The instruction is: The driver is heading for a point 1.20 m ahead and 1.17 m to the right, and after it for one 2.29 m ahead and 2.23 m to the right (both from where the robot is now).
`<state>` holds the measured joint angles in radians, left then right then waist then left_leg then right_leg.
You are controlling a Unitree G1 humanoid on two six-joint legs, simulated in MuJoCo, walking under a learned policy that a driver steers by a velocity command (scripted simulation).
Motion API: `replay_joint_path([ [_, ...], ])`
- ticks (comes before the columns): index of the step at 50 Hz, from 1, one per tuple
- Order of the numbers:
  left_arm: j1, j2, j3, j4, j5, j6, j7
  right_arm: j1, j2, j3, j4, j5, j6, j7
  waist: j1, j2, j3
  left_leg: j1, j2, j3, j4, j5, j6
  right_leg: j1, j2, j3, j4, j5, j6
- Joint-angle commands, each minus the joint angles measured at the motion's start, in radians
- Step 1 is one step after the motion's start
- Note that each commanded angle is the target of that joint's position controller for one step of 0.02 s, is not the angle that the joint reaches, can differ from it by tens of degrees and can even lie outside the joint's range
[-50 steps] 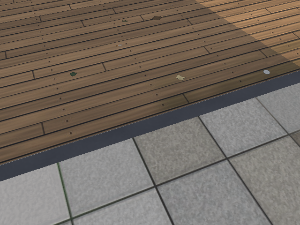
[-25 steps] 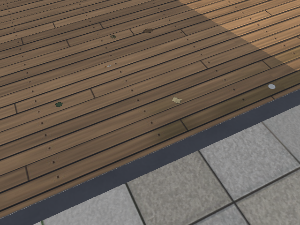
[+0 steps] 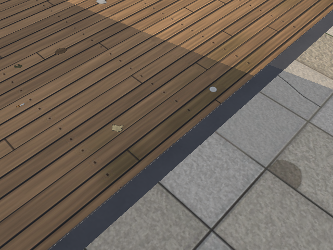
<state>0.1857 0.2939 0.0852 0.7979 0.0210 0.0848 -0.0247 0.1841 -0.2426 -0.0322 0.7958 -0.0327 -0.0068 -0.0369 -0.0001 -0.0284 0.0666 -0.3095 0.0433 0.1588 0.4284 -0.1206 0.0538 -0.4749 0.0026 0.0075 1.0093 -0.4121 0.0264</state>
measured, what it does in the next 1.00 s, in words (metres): steps on the spot, turning right: right foot, then left foot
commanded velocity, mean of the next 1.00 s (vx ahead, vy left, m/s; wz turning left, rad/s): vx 0.01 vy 0.00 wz -0.60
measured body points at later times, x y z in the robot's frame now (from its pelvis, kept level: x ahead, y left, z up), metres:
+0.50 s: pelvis -0.01 -0.03 +0.00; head +0.02 -0.05 +0.45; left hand +0.18 +0.21 -0.10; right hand +0.04 -0.33 -0.12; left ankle +0.04 +0.10 -0.69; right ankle -0.02 -0.11 -0.74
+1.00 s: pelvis -0.02 +0.00 +0.00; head +0.02 -0.01 +0.45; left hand +0.24 +0.15 -0.12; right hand -0.07 -0.30 -0.10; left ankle +0.04 +0.09 -0.74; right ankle -0.10 -0.09 -0.70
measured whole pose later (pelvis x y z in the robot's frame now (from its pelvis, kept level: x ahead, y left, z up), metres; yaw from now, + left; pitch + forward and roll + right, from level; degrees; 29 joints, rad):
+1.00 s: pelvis -0.02 +0.00 +0.00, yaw -35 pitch +0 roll +0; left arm 0.19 0.31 0.07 0.71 0.01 0.09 -0.05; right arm 0.20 -0.27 -0.04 0.69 -0.03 0.02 -0.02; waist -0.01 -0.01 0.08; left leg -0.20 0.05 0.14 0.47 -0.26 0.02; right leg -0.35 0.02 0.00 0.83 -0.46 0.04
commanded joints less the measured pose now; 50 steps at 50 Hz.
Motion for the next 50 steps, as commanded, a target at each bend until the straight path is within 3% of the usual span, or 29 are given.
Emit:
replay_joint_path([
  [1,0.033,0.037,-0.004,-0.069,-0.006,0.003,-0.017,-0.02,-0.159,-0.042,-0.068,-0.005,-0.001,0.006,0.005,0.188,-0.125,0.05,0.251,-0.168,-0.173,-0.042,0.156,0.103,-0.016,-0.042,-0.131,0.0,-0.014],
  [5,0.032,0.047,-0.006,-0.097,-0.012,-0.011,-0.022,0.002,-0.202,-0.06,-0.066,-0.001,0.016,0.017,0.005,0.178,-0.133,0.054,0.28,-0.138,-0.106,-0.057,0.12,0.214,0.001,-0.09,-0.331,0.007,-0.057],
  [6,0.071,0.048,-0.006,-0.089,-0.012,-0.019,-0.021,0.002,-0.207,-0.064,-0.065,0.005,0.023,0.018,0.027,0.154,-0.133,0.015,0.272,-0.104,-0.05,-0.048,0.081,0.294,0.015,-0.097,-0.446,0.067,-0.076],
  [7,0.105,0.067,-0.001,-0.078,-0.008,-0.03,-0.014,0.04,-0.195,-0.067,-0.052,0.004,0.031,0.023,0.035,0.077,-0.119,-0.049,0.245,-0.055,0.05,-0.099,0.013,0.365,0.005,-0.025,-0.582,0.123,-0.094],
  [8,0.105,0.15,0.014,-0.09,0.003,-0.042,0.001,0.087,-0.126,-0.056,-0.061,0.001,0.041,0.034,0.018,-0.193,-0.081,-0.214,0.124,0.054,0.32,-0.35,-0.075,0.403,-0.222,0.312,-0.777,0.117,-0.145],
  [9,0.103,0.286,0.048,-0.116,0.008,-0.041,0.009,-0.005,-0.105,-0.045,-0.136,0.006,0.052,0.016,0.046,-0.285,-0.004,-0.363,-0.031,-0.04,0.46,-0.514,-0.111,0.275,-0.402,0.556,-0.793,0.349,-0.288],
  [10,0.116,0.231,0.044,-0.102,0.013,-0.04,0.02,-0.063,-0.129,-0.047,-0.139,0.007,0.061,0.01,0.059,-0.144,-0.002,-0.332,0.002,-0.146,0.584,-0.447,-0.105,0.256,-0.349,0.459,-0.765,0.384,-0.309],
  [11,0.057,0.184,0.027,-0.107,0.004,-0.041,0.027,-0.037,-0.123,-0.048,-0.129,0.021,0.062,0.015,0.013,-0.115,-0.007,-0.311,0.005,-0.175,0.603,-0.353,-0.097,0.235,-0.276,0.367,-0.75,0.375,-0.28],
  [12,-0.009,0.159,0.02,-0.119,0.002,-0.04,0.028,-0.002,-0.132,-0.052,-0.108,0.025,0.053,0.019,-0.02,-0.101,-0.017,-0.294,0.003,-0.183,0.598,-0.279,-0.09,0.248,-0.206,0.303,-0.739,0.37,-0.242],
  [14,-0.031,0.123,0.01,-0.135,-0.012,-0.047,0.029,0.046,-0.152,-0.061,-0.084,0.0,0.047,0.026,-0.024,-0.111,-0.086,-0.276,-0.016,-0.169,0.654,-0.232,-0.091,0.316,-0.159,0.256,-0.697,0.539,-0.239],
  [16,0.013,0.125,0.012,-0.129,-0.019,-0.053,0.024,0.036,-0.138,-0.059,-0.095,0.007,0.049,0.029,-0.011,-0.067,-0.117,-0.284,-0.021,-0.176,0.652,-0.236,-0.099,0.37,-0.165,0.274,-0.677,0.597,-0.25],
  [23,0.095,0.162,0.029,-0.123,-0.006,-0.05,0.024,-0.039,-0.12,-0.043,-0.151,0.016,0.052,0.016,0.043,-0.092,-0.105,-0.251,-0.046,-0.199,0.437,-0.294,-0.092,0.409,-0.179,0.403,-0.646,0.538,-0.281],
  [28,0.049,0.178,0.037,-0.134,-0.002,-0.044,0.012,-0.01,-0.122,-0.036,-0.168,0.031,0.041,0.007,0.023,-0.102,-0.12,-0.075,-0.094,-0.203,0.271,-0.31,-0.062,0.327,-0.149,0.484,-0.612,0.605,-0.249],
  [30,0.0,0.174,0.037,-0.141,-0.011,-0.042,0.01,0.05,-0.115,-0.033,-0.159,0.032,0.032,-0.001,-0.021,-0.095,-0.124,0.061,-0.108,-0.2,0.091,-0.229,-0.05,0.27,-0.108,0.499,-0.588,0.562,-0.199],
  [31,-0.028,0.161,0.034,-0.147,-0.022,-0.042,0.013,0.092,-0.12,-0.035,-0.148,0.026,0.024,-0.009,-0.051,-0.074,-0.121,0.169,-0.086,-0.209,-0.064,-0.128,-0.043,0.202,-0.066,0.483,-0.555,0.454,-0.15],
  [32,-0.002,0.106,0.02,-0.157,-0.027,-0.047,0.016,0.099,-0.194,-0.049,-0.153,0.011,0.017,-0.02,-0.032,0.066,-0.128,0.263,0.094,-0.37,-0.177,-0.174,-0.005,0.09,0.016,0.391,-0.433,0.208,-0.085],
  [33,0.072,0.055,0.01,-0.164,-0.026,-0.05,0.022,0.016,-0.288,-0.062,-0.191,0.013,0.023,-0.017,0.017,0.276,-0.114,0.293,0.337,-0.638,-0.229,-0.088,0.089,-0.078,0.198,0.161,-0.238,-0.131,-0.04],
  [34,0.049,0.153,0.033,-0.151,0.016,-0.044,0.024,0.033,-0.265,-0.064,-0.185,0.005,0.028,-0.007,-0.005,0.223,-0.095,0.162,0.374,-0.624,-0.192,0.017,0.18,-0.052,0.13,0.121,-0.036,-0.177,-0.029],
  [35,0.047,0.169,0.044,-0.138,0.013,-0.04,0.018,-0.006,-0.191,-0.042,-0.193,0.011,0.026,0.0,0.021,0.149,-0.064,0.114,0.316,-0.539,-0.183,0.052,0.18,-0.029,0.106,0.134,0.048,-0.122,-0.027],
  [36,0.064,0.157,0.044,-0.118,0.009,-0.033,0.01,-0.058,-0.152,-0.031,-0.2,0.014,0.025,0.003,0.042,0.124,-0.033,0.082,0.245,-0.429,-0.174,0.068,0.151,-0.018,0.096,0.122,0.109,-0.058,-0.019],
  [37,0.084,0.15,0.043,-0.107,0.004,-0.026,-0.001,-0.088,-0.144,-0.028,-0.209,0.011,0.024,0.0,0.055,0.152,-0.044,0.106,0.193,-0.355,-0.163,0.087,0.126,-0.026,0.094,0.105,0.153,-0.01,-0.008],
  [39,0.088,0.134,0.035,-0.102,-0.006,-0.02,-0.016,-0.064,-0.144,-0.029,-0.207,0.009,0.021,-0.006,0.033,0.172,-0.058,0.166,0.167,-0.277,-0.136,0.213,0.131,-0.056,0.086,0.07,0.171,0.008,0.02],
  [43,0.004,0.106,0.019,-0.134,-0.009,-0.01,-0.022,0.041,-0.166,-0.042,-0.173,0.011,0.017,-0.005,-0.029,0.17,-0.076,0.299,0.215,-0.254,-0.104,0.287,0.159,-0.098,0.056,0.041,0.052,-0.012,0.041],
  [47,-0.03,0.078,0.001,-0.158,-0.012,-0.007,-0.03,0.039,-0.189,-0.054,-0.162,0.006,0.016,0.009,-0.037,0.196,-0.086,0.265,0.237,-0.198,-0.078,0.295,0.154,0.019,0.022,-0.01,-0.139,-0.05,0.022],
  [50,-0.028,0.082,-0.003,-0.173,-0.022,-0.013,-0.029,0.034,-0.214,-0.063,-0.153,0.004,0.02,0.023,-0.034,0.223,-0.101,0.223,0.248,-0.164,-0.037,0.336,0.14,0.129,0.029,-0.062,-0.268,-0.057,-0.007],
])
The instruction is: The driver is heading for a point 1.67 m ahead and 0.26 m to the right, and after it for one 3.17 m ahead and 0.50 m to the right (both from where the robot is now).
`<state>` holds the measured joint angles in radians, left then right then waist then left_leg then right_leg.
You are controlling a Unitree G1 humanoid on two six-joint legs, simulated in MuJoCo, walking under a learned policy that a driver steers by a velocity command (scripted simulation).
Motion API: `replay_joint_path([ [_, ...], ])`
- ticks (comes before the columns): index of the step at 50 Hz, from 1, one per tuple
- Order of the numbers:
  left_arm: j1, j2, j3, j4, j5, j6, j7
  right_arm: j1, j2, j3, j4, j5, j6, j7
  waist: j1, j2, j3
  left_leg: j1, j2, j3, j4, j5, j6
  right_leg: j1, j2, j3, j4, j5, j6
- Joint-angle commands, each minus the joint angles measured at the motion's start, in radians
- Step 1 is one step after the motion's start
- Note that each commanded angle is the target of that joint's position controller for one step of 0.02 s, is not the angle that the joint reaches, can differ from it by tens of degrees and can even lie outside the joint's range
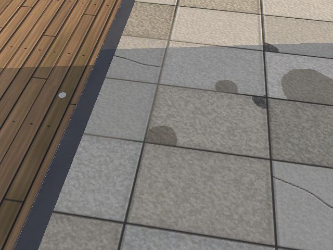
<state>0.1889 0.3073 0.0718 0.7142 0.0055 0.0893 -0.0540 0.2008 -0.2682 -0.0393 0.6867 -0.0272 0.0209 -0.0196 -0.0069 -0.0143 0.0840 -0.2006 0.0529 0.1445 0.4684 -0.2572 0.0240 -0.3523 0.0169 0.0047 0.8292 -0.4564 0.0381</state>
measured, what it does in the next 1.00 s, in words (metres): walks ahead: right foot, then left foot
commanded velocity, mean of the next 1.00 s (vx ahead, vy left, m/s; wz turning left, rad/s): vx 0.19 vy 0.00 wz -0.29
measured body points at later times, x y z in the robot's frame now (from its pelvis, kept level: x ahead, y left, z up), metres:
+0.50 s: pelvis +0.00 -0.03 +0.00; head +0.02 -0.05 +0.45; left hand +0.16 +0.21 -0.11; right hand +0.05 -0.33 -0.12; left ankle +0.04 +0.10 -0.70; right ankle -0.02 -0.11 -0.74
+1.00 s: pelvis +0.16 -0.05 +0.00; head +0.20 -0.05 +0.44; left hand +0.41 +0.12 -0.12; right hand +0.04 -0.28 -0.13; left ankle +0.04 +0.07 -0.74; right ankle +0.28 -0.21 -0.70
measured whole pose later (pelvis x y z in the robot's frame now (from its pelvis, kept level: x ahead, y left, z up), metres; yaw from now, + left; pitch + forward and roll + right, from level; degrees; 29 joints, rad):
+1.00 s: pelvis +0.16 -0.05 +0.00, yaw -15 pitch +2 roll +0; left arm 0.07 0.26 0.02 0.77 0.04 -0.02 -0.06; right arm 0.49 -0.21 -0.02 0.94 -0.01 -0.07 0.01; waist -0.07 -0.04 0.04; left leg 0.13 -0.05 0.00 0.15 -0.31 0.06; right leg -0.62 -0.04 -0.05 0.68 -0.10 -0.03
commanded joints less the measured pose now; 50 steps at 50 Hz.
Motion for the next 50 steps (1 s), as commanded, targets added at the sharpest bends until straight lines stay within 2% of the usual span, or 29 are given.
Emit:
replay_joint_path([
  [1,-0.025,0.07,0.01,-0.092,-0.007,-0.02,0.001,0.018,-0.196,-0.058,-0.041,0.001,-0.006,0.009,-0.022,0.21,-0.123,0.108,0.243,-0.144,-0.056,0.473,0.16,0.035,0.018,-0.069,-0.142,0.005,-0.029],
  [3,0.03,0.066,0.009,-0.078,0.007,-0.035,0.011,0.002,-0.198,-0.059,-0.034,0.019,0.0,0.012,0.027,0.162,-0.133,0.034,0.224,-0.086,0.05,0.385,0.094,0.172,0.034,-0.078,-0.373,0.179,-0.058],
  [4,0.058,0.106,0.017,-0.071,0.024,-0.048,0.023,0.041,-0.18,-0.057,-0.024,0.017,0.003,0.015,0.041,0.043,-0.141,-0.074,0.184,-0.032,0.185,0.228,0.028,0.281,-0.017,0.049,-0.5,0.265,-0.077],
  [5,0.06,0.244,0.042,-0.1,0.021,-0.063,0.034,0.057,-0.079,-0.03,-0.077,0.001,0.012,0.023,0.009,-0.275,-0.138,-0.359,0.039,0.046,0.452,-0.313,-0.062,0.392,-0.334,0.493,-0.559,0.512,-0.172],
  [6,0.145,0.28,0.063,-0.084,0.007,-0.064,0.031,-0.044,-0.117,-0.032,-0.108,0.0,0.032,0.004,0.093,-0.205,-0.135,-0.391,-0.034,-0.109,0.582,-0.407,-0.063,0.298,-0.401,0.531,-0.504,0.757,-0.315],
  [7,0.13,0.228,0.049,-0.072,0.002,-0.062,0.033,-0.047,-0.128,-0.036,-0.098,0.01,0.042,0.001,0.066,-0.131,-0.104,-0.403,-0.011,-0.155,0.648,-0.347,-0.06,0.293,-0.348,0.442,-0.49,0.76,-0.329],
  [8,0.064,0.178,0.034,-0.077,-0.001,-0.059,0.038,-0.037,-0.131,-0.037,-0.082,0.02,0.039,0.004,0.035,-0.103,-0.064,-0.398,0.001,-0.173,0.641,-0.254,-0.054,0.253,-0.279,0.366,-0.503,0.684,-0.299],
  [9,0.001,0.153,0.025,-0.087,0.0,-0.054,0.045,-0.023,-0.144,-0.043,-0.068,0.017,0.031,0.006,0.007,-0.102,-0.057,-0.393,0.007,-0.177,0.607,-0.183,-0.053,0.252,-0.213,0.321,-0.511,0.614,-0.255],
  [10,-0.014,0.14,0.021,-0.091,-0.004,-0.054,0.052,0.0,-0.157,-0.047,-0.053,0.003,0.029,0.01,0.003,-0.125,-0.073,-0.377,-0.002,-0.165,0.618,-0.145,-0.059,0.259,-0.182,0.298,-0.505,0.666,-0.247],
  [11,-0.005,0.135,0.017,-0.088,-0.005,-0.056,0.053,0.018,-0.158,-0.048,-0.041,-0.002,0.029,0.013,0.001,-0.117,-0.104,-0.36,-0.012,-0.164,0.632,-0.125,-0.064,0.273,-0.17,0.289,-0.497,0.708,-0.245],
  [14,0.03,0.146,0.021,-0.073,-0.003,-0.064,0.049,0.018,-0.137,-0.043,-0.035,0.007,0.038,0.017,0.008,-0.079,-0.129,-0.367,-0.023,-0.168,0.598,-0.104,-0.073,0.3,-0.169,0.306,-0.498,0.677,-0.249],
  [20,0.077,0.13,0.01,-0.043,0.014,-0.067,0.054,-0.019,-0.119,-0.036,-0.028,0.01,0.044,0.01,0.04,-0.101,-0.107,-0.321,-0.03,-0.169,0.437,-0.128,-0.061,0.276,-0.182,0.357,-0.52,0.54,-0.266],
  [21,0.098,0.134,0.011,-0.034,0.016,-0.067,0.054,-0.02,-0.118,-0.034,-0.027,0.005,0.041,0.012,0.049,-0.098,-0.123,-0.301,-0.034,-0.162,0.412,-0.135,-0.055,0.273,-0.179,0.375,-0.54,0.4,-0.272],
  [23,0.113,0.133,0.008,-0.017,0.026,-0.066,0.051,-0.042,-0.117,-0.032,-0.028,-0.003,0.032,0.022,0.061,-0.116,-0.094,-0.29,-0.044,-0.151,0.356,-0.148,-0.04,0.239,-0.17,0.428,-0.597,0.042,-0.284],
  [24,0.114,0.132,0.007,-0.01,0.028,-0.066,0.049,-0.052,-0.117,-0.03,-0.029,-0.005,0.026,0.028,0.063,-0.124,-0.071,-0.282,-0.05,-0.146,0.325,-0.161,-0.034,0.221,-0.172,0.453,-0.616,-0.051,-0.287],
  [26,0.122,0.134,0.006,0.007,0.03,-0.072,0.048,-0.054,-0.109,-0.025,-0.024,-0.002,0.01,0.032,0.061,-0.11,-0.04,-0.24,-0.059,-0.139,0.256,-0.184,-0.015,0.189,-0.179,0.479,-0.624,-0.1,-0.291],
  [28,0.116,0.14,0.007,0.02,0.028,-0.081,0.048,-0.024,-0.097,-0.02,-0.011,0.004,-0.009,0.029,0.038,-0.083,-0.03,-0.138,-0.072,-0.13,0.156,-0.178,0.014,0.132,-0.174,0.484,-0.609,-0.103,-0.286],
  [30,0.061,0.123,0.003,0.018,0.014,-0.085,0.052,0.091,-0.065,-0.011,0.036,0.004,-0.03,0.017,-0.045,-0.039,-0.023,0.128,-0.088,-0.109,-0.079,-0.042,0.049,-0.035,-0.111,0.432,-0.539,-0.132,-0.241],
  [31,0.039,0.078,-0.009,0.008,0.012,-0.095,0.054,0.166,-0.092,-0.016,0.059,-0.002,-0.044,0.005,-0.079,0.026,-0.041,0.294,-0.013,-0.212,-0.134,-0.1,0.061,-0.173,-0.053,0.375,-0.425,-0.145,-0.194],
  [32,0.037,-0.019,-0.034,-0.011,0.012,-0.109,0.053,0.273,-0.162,-0.023,0.069,-0.011,-0.056,-0.005,-0.106,0.209,-0.096,0.386,0.237,-0.514,-0.283,-0.387,0.092,-0.251,0.058,0.187,-0.109,-0.132,-0.138],
  [33,-0.013,0.059,-0.018,-0.033,0.025,-0.117,0.055,0.267,-0.276,-0.057,0.091,-0.006,-0.056,-0.002,-0.098,0.206,0.033,0.265,0.345,-0.797,-0.389,-0.575,0.185,-0.429,0.119,0.097,0.004,-0.077,-0.127],
  [34,-0.022,0.1,-0.004,-0.031,0.041,-0.122,0.05,0.229,-0.229,-0.052,0.096,0.003,-0.058,0.005,-0.056,0.108,0.104,0.2,0.334,-0.764,-0.386,-0.581,0.208,-0.442,0.039,0.146,0.089,0.011,-0.125],
  [35,0.021,0.099,-0.003,0.001,0.037,-0.127,0.033,0.167,-0.172,-0.037,0.085,0.014,-0.066,0.014,-0.014,0.096,0.104,0.189,0.268,-0.671,-0.38,-0.496,0.183,-0.418,0.012,0.128,0.114,0.088,-0.115],
  [36,0.056,0.093,-0.004,0.028,0.032,-0.127,0.021,0.132,-0.143,-0.03,0.077,0.013,-0.073,0.022,0.007,0.105,0.076,0.19,0.215,-0.572,-0.382,-0.379,0.155,-0.387,-0.005,0.102,0.123,0.139,-0.1],
  [38,0.043,0.07,-0.009,0.045,0.043,-0.125,0.006,0.151,-0.112,-0.021,0.094,0.014,-0.091,0.025,0.0,0.115,0.03,0.201,0.153,-0.439,-0.38,-0.141,0.147,-0.366,-0.03,0.046,0.173,0.229,-0.079],
  [41,-0.041,0.036,-0.021,0.024,0.042,-0.12,0.002,0.235,-0.097,-0.019,0.144,0.021,-0.104,0.033,-0.024,0.103,0.02,0.238,0.127,-0.342,-0.363,0.137,0.157,-0.42,-0.059,-0.009,0.171,0.295,-0.057],
  [45,-0.191,0.003,-0.04,-0.021,0.038,-0.12,-0.002,0.3,-0.086,-0.014,0.19,0.018,-0.104,0.03,-0.06,0.109,0.031,0.235,0.1,-0.265,-0.343,0.375,0.156,-0.401,-0.057,-0.07,0.002,0.347,-0.037],
  [48,-0.27,-0.008,-0.052,-0.045,0.03,-0.124,-0.005,0.329,-0.102,-0.014,0.218,0.014,-0.105,0.023,-0.075,0.12,0.038,0.238,0.118,-0.245,-0.331,0.478,0.156,-0.315,-0.037,-0.098,-0.154,0.369,-0.056],
  [50,-0.269,0.005,-0.051,-0.047,0.029,-0.126,0.001,0.324,-0.115,-0.014,0.232,0.012,-0.105,0.018,-0.057,0.126,0.036,0.26,0.147,-0.24,-0.306,0.579,0.15,-0.245,-0.022,-0.101,-0.222,0.355,-0.088],
])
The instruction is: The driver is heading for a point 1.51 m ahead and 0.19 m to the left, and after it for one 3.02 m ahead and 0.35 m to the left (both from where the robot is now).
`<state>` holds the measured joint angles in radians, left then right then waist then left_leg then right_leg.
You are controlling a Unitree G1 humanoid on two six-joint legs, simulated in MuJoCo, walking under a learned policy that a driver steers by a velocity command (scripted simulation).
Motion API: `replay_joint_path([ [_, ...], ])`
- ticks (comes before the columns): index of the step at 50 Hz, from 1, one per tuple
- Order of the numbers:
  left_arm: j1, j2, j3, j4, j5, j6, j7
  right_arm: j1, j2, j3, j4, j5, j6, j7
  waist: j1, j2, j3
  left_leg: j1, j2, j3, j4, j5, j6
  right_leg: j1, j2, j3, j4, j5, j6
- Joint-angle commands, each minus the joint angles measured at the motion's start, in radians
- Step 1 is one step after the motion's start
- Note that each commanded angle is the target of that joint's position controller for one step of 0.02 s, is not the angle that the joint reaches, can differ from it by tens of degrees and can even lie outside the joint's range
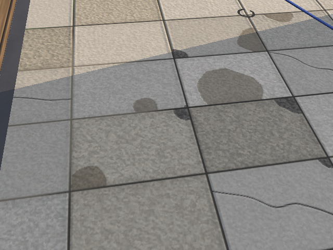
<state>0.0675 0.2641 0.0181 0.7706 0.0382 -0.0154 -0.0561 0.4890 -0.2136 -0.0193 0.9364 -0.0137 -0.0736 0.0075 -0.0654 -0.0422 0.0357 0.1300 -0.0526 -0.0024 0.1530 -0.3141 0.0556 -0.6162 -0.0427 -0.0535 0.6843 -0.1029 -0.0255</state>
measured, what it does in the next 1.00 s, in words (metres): walks ahead: right foot, then left foot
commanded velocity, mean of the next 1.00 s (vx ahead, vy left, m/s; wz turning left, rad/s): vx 0.49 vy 0.00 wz -0.01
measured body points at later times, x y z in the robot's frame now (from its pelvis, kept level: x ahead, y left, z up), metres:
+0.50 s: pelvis +0.27 -0.04 +0.01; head +0.30 -0.04 +0.45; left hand +0.22 +0.21 -0.13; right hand +0.44 -0.27 -0.11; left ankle +0.44 +0.11 -0.69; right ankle +0.18 -0.10 -0.74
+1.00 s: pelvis +0.55 +0.00 +0.01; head +0.57 +0.01 +0.46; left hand +0.68 +0.25 -0.12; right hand +0.50 -0.24 -0.13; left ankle +0.50 +0.07 -0.74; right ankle +0.69 -0.15 -0.68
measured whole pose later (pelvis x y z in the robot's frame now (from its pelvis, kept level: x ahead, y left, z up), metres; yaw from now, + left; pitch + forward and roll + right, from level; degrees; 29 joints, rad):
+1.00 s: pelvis +0.55 +0.00 +0.01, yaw +0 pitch +0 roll +1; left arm 0.12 0.23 0.03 0.92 0.03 -0.03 -0.03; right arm 0.44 -0.20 -0.03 1.03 -0.01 -0.09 0.01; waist -0.04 -0.04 0.04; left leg -0.01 -0.09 0.08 0.21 -0.20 0.09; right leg -0.63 -0.11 -0.01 0.82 -0.07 -0.02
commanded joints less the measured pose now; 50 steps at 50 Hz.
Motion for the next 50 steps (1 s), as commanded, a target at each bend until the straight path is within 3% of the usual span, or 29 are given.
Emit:
replay_joint_path([
  [1,-0.12,0.057,0.006,-0.095,-0.004,-0.024,0.009,0.021,-0.175,-0.035,-0.014,-0.001,-0.01,-0.012,0.025,0.155,0.071,-0.063,0.262,-0.082,0.049,0.749,0.109,0.08,0.054,-0.045,-0.102,-0.017,-0.045],
  [3,0.055,0.095,0.024,-0.038,-0.005,-0.031,0.028,-0.005,-0.193,-0.038,-0.006,-0.003,-0.006,-0.016,0.111,0.159,-0.031,-0.051,0.259,-0.055,0.258,1.032,0.08,0.303,0.11,-0.047,-0.15,-0.064,-0.089],
  [4,0.217,0.121,0.037,0.016,0.0,-0.042,0.04,-0.018,-0.196,-0.037,-0.006,0.002,-0.003,-0.016,0.185,0.136,-0.12,-0.124,0.228,-0.022,0.45,0.995,0.061,0.52,0.107,-0.036,-0.208,-0.026,-0.118],
  [5,0.379,0.189,0.057,0.048,0.022,-0.048,0.056,-0.014,-0.162,-0.025,-0.032,0.006,-0.004,-0.012,0.238,0.054,-0.242,-0.314,0.187,0.005,0.725,0.666,0.051,0.773,-0.089,0.168,-0.228,-0.195,-0.16],
  [6,0.405,0.27,0.077,0.056,0.034,-0.044,0.06,0.095,-0.039,-0.002,-0.059,0.031,-0.001,-0.003,0.161,-0.203,-0.355,-0.652,0.002,0.04,1.09,-0.141,0.011,0.984,-0.386,0.688,-0.321,-0.296,-0.282],
  [7,0.359,0.215,0.07,0.057,-0.011,-0.039,0.05,0.022,-0.172,-0.036,-0.045,0.004,0.004,-0.012,0.174,-0.055,-0.299,-0.722,0.015,-0.082,1.168,-0.161,0.034,0.891,-0.352,0.767,-0.397,-0.292,-0.276],
  [8,0.257,0.166,0.058,0.055,-0.021,-0.04,0.049,-0.051,-0.166,-0.04,-0.07,0.006,-0.001,-0.007,0.124,-0.034,-0.142,-0.75,0.065,-0.081,1.147,-0.062,0.041,0.75,-0.31,0.577,-0.413,-0.229,-0.251],
  [9,0.21,0.114,0.046,0.054,-0.018,-0.05,0.045,-0.086,-0.143,-0.032,-0.073,0.006,-0.007,-0.002,0.105,0.002,-0.07,-0.722,0.098,-0.068,1.095,-0.006,0.041,0.631,-0.262,0.463,-0.446,-0.095,-0.232],
  [10,0.189,0.091,0.04,0.061,-0.017,-0.058,0.047,-0.094,-0.13,-0.032,-0.068,-0.002,0.0,0.003,0.075,-0.004,-0.038,-0.69,0.122,-0.06,1.05,0.015,0.035,0.561,-0.214,0.378,-0.466,-0.034,-0.205],
  [11,0.183,0.069,0.032,0.075,-0.02,-0.064,0.05,-0.075,-0.119,-0.029,-0.06,-0.016,0.013,0.01,0.048,-0.019,-0.027,-0.644,0.137,-0.053,1.014,0.025,0.023,0.501,-0.177,0.315,-0.489,0.022,-0.186],
  [14,0.234,0.072,0.032,0.114,-0.029,-0.088,0.048,-0.096,-0.091,-0.026,-0.061,-0.025,0.038,0.027,0.028,-0.018,-0.014,-0.647,0.149,-0.023,0.959,0.054,-0.003,0.465,-0.152,0.236,-0.54,0.108,-0.194],
  [18,0.304,0.075,0.032,0.156,-0.033,-0.088,0.049,-0.282,-0.094,-0.025,-0.119,-0.025,0.046,0.033,0.057,-0.005,0.05,-0.789,0.177,0.016,0.823,0.197,-0.038,0.49,-0.124,0.174,-0.595,0.134,-0.19],
  [21,0.35,0.076,0.028,0.182,-0.033,-0.087,0.049,-0.396,-0.077,-0.015,-0.154,-0.018,0.039,0.033,0.083,-0.001,0.059,-0.785,0.161,0.046,0.657,0.292,-0.047,0.522,-0.103,0.128,-0.584,0.231,-0.171],
  [25,0.426,0.084,0.025,0.222,-0.026,-0.084,0.058,-0.517,-0.073,-0.005,-0.191,-0.013,0.034,0.029,0.123,-0.007,0.067,-0.774,0.124,0.077,0.508,0.331,-0.026,0.632,-0.127,0.114,-0.557,0.338,-0.166],
  [28,0.44,0.095,0.027,0.245,-0.016,-0.077,0.069,-0.548,-0.088,-0.008,-0.21,-0.014,0.027,0.026,0.115,-0.009,0.071,-0.761,0.1,0.077,0.442,0.259,0.012,0.734,-0.166,0.119,-0.502,0.456,-0.167],
  [30,0.407,0.112,0.03,0.248,-0.012,-0.074,0.075,-0.467,-0.104,-0.017,-0.188,-0.014,0.018,0.017,0.066,-0.023,0.029,-0.625,0.052,0.094,0.401,0.175,0.047,0.754,-0.167,0.095,-0.39,0.7,-0.145],
  [31,0.395,0.12,0.033,0.25,-0.01,-0.072,0.075,-0.359,-0.122,-0.028,-0.152,-0.015,0.012,0.008,0.02,-0.027,-0.029,-0.497,0.019,0.103,0.373,0.148,0.068,0.75,-0.156,0.083,-0.26,0.804,-0.132],
  [32,0.379,0.119,0.031,0.248,-0.014,-0.068,0.073,-0.185,-0.146,-0.042,-0.093,-0.024,0.002,-0.003,-0.053,-0.002,-0.119,-0.275,0.02,0.096,0.316,0.192,0.097,0.671,-0.118,0.05,-0.063,0.751,-0.113],
  [33,0.382,0.085,0.019,0.218,-0.023,-0.072,0.071,-0.004,-0.224,-0.065,-0.056,-0.048,-0.003,-0.016,-0.108,0.08,-0.243,-0.006,0.229,-0.129,0.312,0.112,0.151,0.46,-0.066,0.017,0.231,0.411,-0.097],
  [34,0.51,-0.012,0.006,0.215,-0.051,-0.07,0.059,0.012,-0.304,-0.086,-0.047,-0.05,0.003,-0.013,-0.034,0.304,-0.342,0.225,0.492,-0.635,0.205,0.079,0.299,0.096,0.141,0.002,0.59,-0.388,-0.055],
  [35,0.426,0.093,0.033,0.219,-0.023,-0.067,0.064,-0.065,-0.242,-0.077,-0.054,-0.007,0.012,-0.003,-0.025,0.126,-0.255,0.133,0.438,-0.651,0.14,0.021,0.268,0.006,0.092,0.137,0.65,-0.379,-0.075],
  [36,0.349,0.09,0.037,0.191,-0.024,-0.072,0.059,-0.173,-0.188,-0.063,-0.069,0.002,0.011,0.0,0.017,0.101,-0.112,-0.018,0.409,-0.48,0.115,0.041,0.239,-0.015,0.044,0.13,0.617,-0.278,-0.078],
  [37,0.31,0.069,0.033,0.184,-0.025,-0.075,0.056,-0.22,-0.135,-0.051,-0.07,-0.003,0.003,0.005,0.037,0.06,-0.049,-0.13,0.365,-0.379,0.076,0.139,0.215,0.014,0.01,0.119,0.566,-0.219,-0.075],
  [39,0.319,0.035,0.029,0.192,-0.004,-0.051,0.046,-0.231,-0.086,-0.036,-0.044,0.0,-0.01,0.001,0.087,0.092,-0.013,-0.258,0.289,-0.234,0.034,0.248,0.164,0.104,-0.027,0.108,0.482,-0.182,-0.054],
  [41,0.312,0.013,0.027,0.191,0.001,-0.033,0.035,-0.18,-0.09,-0.036,-0.013,0.002,-0.026,0.001,0.098,0.094,-0.015,-0.283,0.269,-0.178,0.013,0.337,0.163,0.121,-0.03,0.087,0.448,-0.163,-0.036],
  [44,0.2,0.013,0.027,0.154,0.002,-0.02,0.027,-0.123,-0.119,-0.042,0.019,0.006,-0.034,0.0,0.09,0.094,0.026,-0.276,0.25,-0.121,-0.031,0.348,0.162,0.023,-0.057,0.056,0.356,-0.071,-0.009],
  [50,-0.038,-0.006,0.011,0.078,-0.012,-0.027,0.024,-0.026,-0.112,-0.034,0.059,0.005,-0.029,-0.004,0.031,0.105,0.061,-0.208,0.214,-0.045,-0.036,0.454,0.133,-0.001,-0.041,-0.004,0.038,0.103,0.01],
])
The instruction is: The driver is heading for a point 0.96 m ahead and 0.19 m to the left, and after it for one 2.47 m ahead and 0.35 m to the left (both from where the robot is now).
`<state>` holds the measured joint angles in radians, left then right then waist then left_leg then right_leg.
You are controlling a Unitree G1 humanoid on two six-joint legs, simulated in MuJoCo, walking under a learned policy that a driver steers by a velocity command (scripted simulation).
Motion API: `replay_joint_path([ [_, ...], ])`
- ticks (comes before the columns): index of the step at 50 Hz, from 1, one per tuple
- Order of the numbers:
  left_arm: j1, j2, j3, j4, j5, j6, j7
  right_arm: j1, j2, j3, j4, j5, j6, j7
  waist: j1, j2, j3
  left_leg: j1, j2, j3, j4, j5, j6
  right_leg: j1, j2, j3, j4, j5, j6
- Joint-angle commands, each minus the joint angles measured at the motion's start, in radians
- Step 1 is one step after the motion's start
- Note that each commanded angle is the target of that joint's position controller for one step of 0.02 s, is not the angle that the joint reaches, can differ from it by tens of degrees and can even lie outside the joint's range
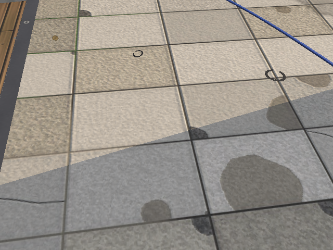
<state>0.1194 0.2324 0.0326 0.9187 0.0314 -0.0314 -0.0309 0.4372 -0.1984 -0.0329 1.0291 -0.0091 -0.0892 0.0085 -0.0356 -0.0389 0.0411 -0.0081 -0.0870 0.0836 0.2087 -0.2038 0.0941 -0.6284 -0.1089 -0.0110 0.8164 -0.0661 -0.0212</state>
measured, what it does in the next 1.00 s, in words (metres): walks ahead: right foot, then left foot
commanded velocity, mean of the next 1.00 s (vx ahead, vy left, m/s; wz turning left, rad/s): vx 0.30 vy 0.00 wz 0.00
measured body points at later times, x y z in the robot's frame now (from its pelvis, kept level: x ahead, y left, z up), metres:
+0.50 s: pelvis +0.27 -0.06 +0.00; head +0.29 -0.07 +0.45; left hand +0.24 +0.19 -0.14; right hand +0.37 -0.30 -0.14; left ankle +0.37 +0.10 -0.68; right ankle +0.24 -0.11 -0.75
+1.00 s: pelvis +0.38 -0.03 -0.01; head +0.38 -0.03 +0.44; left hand +0.39 +0.20 -0.17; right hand +0.41 -0.26 -0.16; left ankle +0.45 +0.04 -0.75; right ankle +0.36 -0.15 -0.74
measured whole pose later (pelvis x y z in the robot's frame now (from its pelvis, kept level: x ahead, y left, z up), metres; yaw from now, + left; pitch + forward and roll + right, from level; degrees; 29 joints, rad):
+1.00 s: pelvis +0.38 -0.03 -0.01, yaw -1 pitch -1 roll +1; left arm 0.26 0.16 0.01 1.11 0.03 0.02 0.04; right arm 0.25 -0.16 -0.01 1.05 -0.01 -0.01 -0.03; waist 0.00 -0.02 0.03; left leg -0.29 -0.05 0.10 0.43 -0.13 0.09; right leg -0.21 -0.02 0.00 0.57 -0.39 -0.02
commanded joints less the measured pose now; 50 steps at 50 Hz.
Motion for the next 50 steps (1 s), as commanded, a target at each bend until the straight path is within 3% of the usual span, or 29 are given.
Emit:
replay_joint_path([
  [1,-0.117,0.026,-0.005,-0.078,-0.006,-0.012,-0.001,0.043,-0.129,-0.02,-0.026,-0.001,-0.013,-0.007,-0.008,0.104,0.056,-0.045,0.253,-0.127,-0.086,0.359,0.095,0.017,0.033,-0.055,-0.131,0.076,0.002],
  [6,-0.177,0.051,0.001,-0.114,-0.007,-0.024,0.005,0.075,-0.142,-0.024,0.005,-0.016,-0.003,-0.022,-0.009,0.11,0.068,0.106,0.315,-0.132,-0.008,0.512,0.096,0.035,0.062,-0.059,-0.24,-0.021,-0.048],
  [8,-0.074,0.069,0.014,-0.086,-0.006,-0.035,0.013,0.041,-0.156,-0.028,0.005,-0.018,0.0,-0.027,0.045,0.118,0.018,0.114,0.312,-0.109,0.124,0.747,0.073,0.193,0.113,-0.077,-0.288,-0.099,-0.083],
  [9,0.067,0.083,0.025,-0.039,-0.002,-0.044,0.021,0.025,-0.159,-0.028,0.005,-0.015,0.004,-0.025,0.106,0.098,-0.052,0.09,0.284,-0.082,0.285,0.808,0.057,0.359,0.145,-0.095,-0.351,-0.08,-0.107],
  [10,0.243,0.128,0.044,0.015,0.015,-0.054,0.033,0.018,-0.145,-0.022,-0.007,-0.009,0.003,-0.023,0.169,0.064,-0.155,-0.055,0.243,-0.053,0.503,0.656,0.037,0.613,0.078,-0.021,-0.362,-0.078,-0.145],
  [11,0.385,0.243,0.075,0.03,0.039,-0.056,0.043,0.097,-0.052,0.001,-0.046,0.03,0.001,-0.01,0.166,-0.131,-0.318,-0.401,0.116,0.014,0.892,0.186,-0.016,0.949,-0.232,0.412,-0.392,-0.19,-0.263],
  [12,0.358,0.231,0.076,0.033,0.007,-0.039,0.032,0.1,-0.103,-0.018,-0.033,0.018,0.003,-0.012,0.153,-0.138,-0.356,-0.563,0.012,-0.082,1.081,-0.331,-0.012,0.958,-0.319,0.702,-0.532,-0.202,-0.32],
  [13,0.239,0.187,0.066,0.019,-0.016,-0.034,0.029,0.007,-0.139,-0.033,-0.053,0.002,0.007,-0.014,0.108,-0.045,-0.182,-0.636,0.086,-0.139,1.113,-0.246,0.0,0.817,-0.266,0.542,-0.544,-0.246,-0.285],
  [14,0.16,0.121,0.049,0.005,-0.018,-0.039,0.025,-0.053,-0.122,-0.029,-0.069,-0.002,0.001,-0.008,0.085,-0.005,-0.085,-0.626,0.123,-0.138,1.063,-0.161,0.001,0.674,-0.226,0.423,-0.583,-0.197,-0.259],
  [15,0.128,0.081,0.038,0.009,-0.016,-0.047,0.025,-0.072,-0.102,-0.029,-0.069,-0.004,0.004,-0.004,0.053,0.001,-0.029,-0.585,0.155,-0.133,0.999,-0.116,0.0,0.574,-0.175,0.328,-0.617,-0.132,-0.219],
  [16,0.122,0.053,0.029,0.023,-0.02,-0.053,0.029,-0.063,-0.089,-0.029,-0.068,-0.021,0.017,0.0,0.023,-0.017,-0.006,-0.533,0.173,-0.131,0.95,-0.093,-0.012,0.5,-0.133,0.258,-0.64,-0.076,-0.189],
  [17,0.134,0.04,0.024,0.035,-0.018,-0.061,0.03,-0.044,-0.068,-0.025,-0.058,-0.028,0.03,0.007,0.008,-0.026,-0.01,-0.495,0.176,-0.123,0.929,-0.079,-0.023,0.469,-0.113,0.214,-0.653,-0.037,-0.179],
  [19,0.188,0.06,0.027,0.062,-0.022,-0.076,0.032,-0.063,-0.058,-0.026,-0.066,-0.031,0.046,0.017,-0.002,-0.019,-0.009,-0.506,0.18,-0.102,0.9,-0.05,-0.04,0.462,-0.097,0.169,-0.67,0.053,-0.189],
  [21,0.216,0.076,0.027,0.076,-0.021,-0.083,0.033,-0.123,-0.06,-0.026,-0.085,-0.03,0.055,0.015,-0.006,-0.004,0.025,-0.55,0.184,-0.078,0.839,-0.003,-0.065,0.46,-0.093,0.112,-0.666,0.285,-0.195],
  [24,0.244,0.065,0.015,0.093,-0.018,-0.077,0.033,-0.208,-0.044,-0.015,-0.109,-0.02,0.054,0.007,0.003,-0.019,0.022,-0.522,0.165,-0.037,0.667,0.075,-0.083,0.465,-0.047,0.007,-0.612,0.585,-0.166],
  [29,0.306,0.061,0.004,0.129,-0.014,-0.06,0.045,-0.288,-0.041,0.001,-0.115,-0.009,0.049,-0.014,0.05,-0.059,-0.015,-0.433,0.11,-0.004,0.456,0.158,-0.059,0.567,-0.048,-0.014,-0.538,0.666,-0.144],
  [32,0.293,0.06,0.004,0.142,-0.01,-0.047,0.058,-0.238,-0.064,-0.006,-0.089,-0.015,0.036,-0.029,0.031,-0.056,-0.017,-0.364,0.09,-0.021,0.357,0.09,-0.023,0.618,-0.079,0.024,-0.431,0.673,-0.14],
  [33,0.277,0.062,0.005,0.144,-0.015,-0.044,0.062,-0.17,-0.067,-0.01,-0.061,-0.019,0.026,-0.034,-0.003,-0.032,-0.03,-0.287,0.08,-0.022,0.258,0.141,-0.01,0.622,-0.065,0.024,-0.351,0.648,-0.121],
  [34,0.288,0.063,0.005,0.147,-0.021,-0.045,0.062,-0.098,-0.091,-0.016,-0.036,-0.024,0.009,-0.038,-0.03,0.022,-0.068,-0.155,0.125,-0.063,0.172,0.397,0.002,0.583,-0.026,0.009,-0.241,0.518,-0.088],
  [35,0.343,0.033,-0.003,0.134,-0.03,-0.048,0.066,-0.012,-0.164,-0.03,-0.021,-0.035,-0.003,-0.039,-0.016,0.124,-0.173,0.055,0.313,-0.213,0.267,0.92,0.047,0.457,0.034,-0.025,-0.072,0.13,-0.056],
  [36,0.479,-0.039,-0.013,0.179,-0.066,-0.026,0.065,-0.009,-0.154,-0.026,-0.017,-0.015,0.009,-0.037,0.01,0.271,-0.296,0.159,0.498,-0.407,0.267,1.17,0.24,0.349,0.164,-0.035,0.133,-0.505,-0.032],
  [37,0.425,0.019,0.002,0.187,-0.039,-0.001,0.069,-0.054,-0.111,-0.012,-0.033,0.011,0.019,-0.029,0.01,0.172,-0.27,0.066,0.482,-0.414,0.215,0.969,0.256,0.328,0.153,0.036,0.196,-0.613,-0.026],
  [38,0.343,0.021,0.008,0.17,-0.014,0.009,0.066,-0.125,-0.095,-0.006,-0.042,0.009,0.027,-0.031,0.021,0.144,-0.162,-0.042,0.439,-0.375,0.158,0.76,0.235,0.295,0.143,0.05,0.221,-0.584,-0.019],
  [39,0.296,0.004,0.007,0.166,-0.001,0.018,0.062,-0.176,-0.072,0.004,-0.048,0.0,0.036,-0.038,0.041,0.104,-0.098,-0.132,0.397,-0.337,0.105,0.583,0.197,0.298,0.122,0.061,0.189,-0.524,-0.01],
  [40,0.271,-0.007,0.006,0.164,0.001,0.028,0.059,-0.209,-0.059,0.01,-0.05,-0.005,0.041,-0.047,0.06,0.109,-0.055,-0.211,0.359,-0.289,0.065,0.484,0.163,0.327,0.102,0.063,0.128,-0.472,0.001],
  [42,0.303,-0.039,-0.004,0.189,-0.003,0.044,0.061,-0.228,-0.055,0.015,-0.041,-0.013,0.047,-0.051,0.083,0.132,-0.058,-0.264,0.299,-0.222,0.047,0.377,0.115,0.401,0.107,0.033,0.009,-0.425,0.02],
  [46,0.281,-0.035,-0.008,0.209,-0.016,0.066,0.076,-0.201,-0.088,0.007,-0.019,-0.008,0.054,-0.046,0.065,0.137,-0.084,-0.27,0.288,-0.237,0.018,0.073,0.092,0.453,0.109,0.008,-0.162,-0.34,0.022],
  [48,0.298,-0.041,-0.014,0.222,-0.007,0.063,0.072,-0.21,-0.107,-0.002,-0.014,0.004,0.071,-0.042,0.078,0.144,-0.073,-0.335,0.266,-0.247,-0.02,-0.267,0.06,0.521,0.121,-0.026,-0.267,-0.256,0.008],
  [50,0.333,-0.017,-0.01,0.224,0.013,0.051,0.062,-0.191,-0.139,-0.024,-0.009,0.017,0.096,-0.038,0.084,0.161,-0.015,-0.429,0.262,-0.285,-0.07,-0.558,0.025,0.542,0.134,-0.05,-0.276,-0.364,-0.031],
])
